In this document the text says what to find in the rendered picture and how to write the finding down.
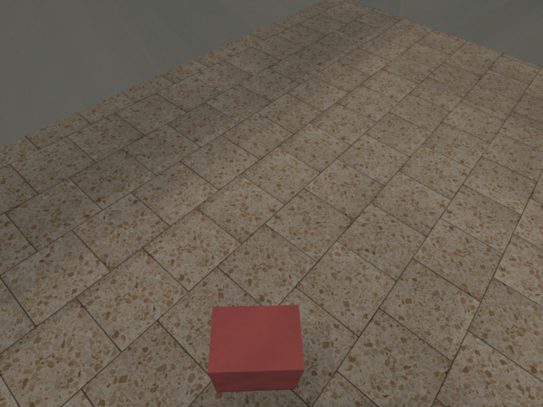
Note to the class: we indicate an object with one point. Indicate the carton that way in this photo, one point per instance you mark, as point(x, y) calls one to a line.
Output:
point(255, 348)

